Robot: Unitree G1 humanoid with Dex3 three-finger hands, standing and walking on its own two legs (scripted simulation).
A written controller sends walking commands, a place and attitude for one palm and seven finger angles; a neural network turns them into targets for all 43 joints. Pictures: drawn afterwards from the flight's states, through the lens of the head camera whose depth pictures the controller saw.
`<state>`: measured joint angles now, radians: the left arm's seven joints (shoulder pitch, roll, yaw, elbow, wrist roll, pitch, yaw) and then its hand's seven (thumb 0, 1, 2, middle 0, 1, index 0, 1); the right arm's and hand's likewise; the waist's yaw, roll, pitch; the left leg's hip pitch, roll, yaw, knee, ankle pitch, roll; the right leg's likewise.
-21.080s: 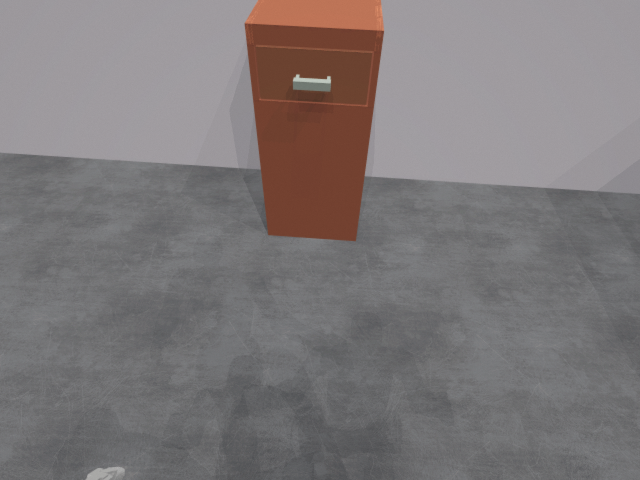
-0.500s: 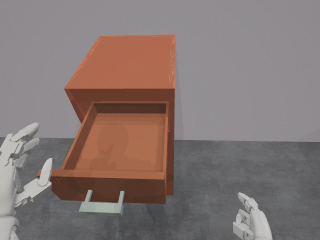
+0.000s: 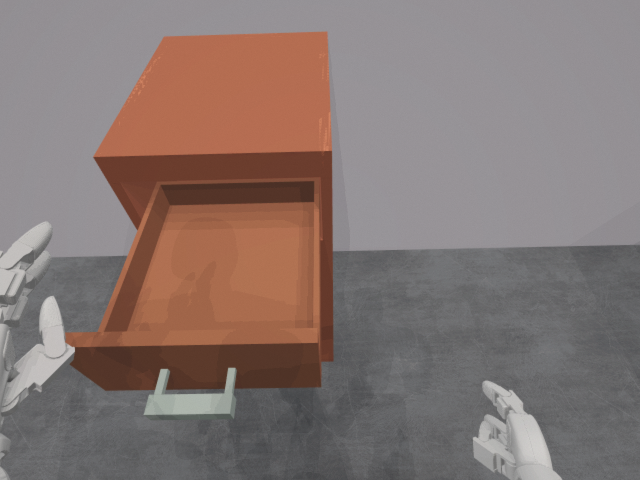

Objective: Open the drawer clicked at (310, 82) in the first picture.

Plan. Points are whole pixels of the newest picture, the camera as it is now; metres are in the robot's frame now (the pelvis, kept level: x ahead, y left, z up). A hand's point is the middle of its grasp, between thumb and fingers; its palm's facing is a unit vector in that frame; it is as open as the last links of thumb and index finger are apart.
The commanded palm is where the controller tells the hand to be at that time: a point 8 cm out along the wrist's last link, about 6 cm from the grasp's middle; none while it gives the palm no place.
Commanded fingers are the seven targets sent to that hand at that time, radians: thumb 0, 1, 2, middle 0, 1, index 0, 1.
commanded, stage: step back with the hand held close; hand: left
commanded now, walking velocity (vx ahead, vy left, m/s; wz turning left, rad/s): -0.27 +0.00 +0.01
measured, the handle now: (194, 390) +0.24 +0.19 -0.05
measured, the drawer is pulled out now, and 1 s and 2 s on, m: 0.30 0.30 0.30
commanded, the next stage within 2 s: stop stepping back and stand still in 0.96 s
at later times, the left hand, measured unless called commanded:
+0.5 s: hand out of the picture +0.11 +0.25 +0.16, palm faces +0.34 -0.82 -0.46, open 7.4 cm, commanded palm +0.05 +0.30 +0.18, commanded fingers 0.00 0.90 0.90 -0.20 -0.30 -0.20 -0.30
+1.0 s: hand out of the picture +0.05 +0.25 +0.16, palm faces +0.29 -0.84 -0.46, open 7.4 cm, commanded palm -0.03 +0.30 +0.18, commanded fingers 0.00 0.90 0.90 -0.20 -0.30 -0.20 -0.30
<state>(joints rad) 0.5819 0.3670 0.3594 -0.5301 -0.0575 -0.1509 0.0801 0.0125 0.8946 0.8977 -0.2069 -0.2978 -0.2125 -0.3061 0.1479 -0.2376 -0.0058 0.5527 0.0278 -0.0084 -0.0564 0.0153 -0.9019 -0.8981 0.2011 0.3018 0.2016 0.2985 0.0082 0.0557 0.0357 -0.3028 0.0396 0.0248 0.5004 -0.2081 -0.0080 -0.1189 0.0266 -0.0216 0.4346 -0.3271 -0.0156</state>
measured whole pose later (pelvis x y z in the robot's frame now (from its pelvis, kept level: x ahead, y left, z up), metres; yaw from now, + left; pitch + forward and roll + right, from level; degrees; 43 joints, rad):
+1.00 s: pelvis -0.16 +0.02 -0.01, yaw +0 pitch +2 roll -1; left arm 0.64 0.41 0.39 -0.67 -0.04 -0.21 0.14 0.01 0.89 0.90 -0.21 -0.30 -0.22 -0.31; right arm 0.16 -0.19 0.00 0.60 0.01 -0.04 -0.06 0.02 -0.90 -0.90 0.20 0.30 0.20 0.30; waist -0.04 -0.03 0.04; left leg -0.36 0.01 0.01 0.55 -0.20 -0.01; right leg -0.33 0.01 -0.04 0.58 -0.29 -0.01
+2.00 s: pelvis -0.29 -0.02 -0.02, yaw +5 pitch +0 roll +2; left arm 0.33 0.29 0.16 0.08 0.03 -0.03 0.04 0.00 0.90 0.90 -0.20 -0.30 -0.21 -0.30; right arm 0.21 -0.22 -0.01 0.75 -0.03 -0.04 0.00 0.01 -0.90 -0.90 0.20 0.30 0.20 0.30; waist -0.03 0.01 -0.03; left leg -0.35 -0.04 -0.02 0.63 -0.28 -0.01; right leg -0.38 -0.02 0.00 0.73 -0.34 -0.02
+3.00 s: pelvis -0.30 +0.00 +0.00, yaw +3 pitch -3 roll +0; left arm 0.28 0.13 0.03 1.12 0.01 0.01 0.03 0.00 0.92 0.90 -0.20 -0.29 -0.20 -0.30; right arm 0.32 -0.10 -0.01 1.11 -0.01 0.00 -0.04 0.01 -0.91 -0.90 0.20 0.30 0.20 0.30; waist -0.01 0.01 0.07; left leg -0.19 0.00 0.01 0.44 -0.20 0.01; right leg -0.18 0.02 0.03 0.44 -0.21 -0.01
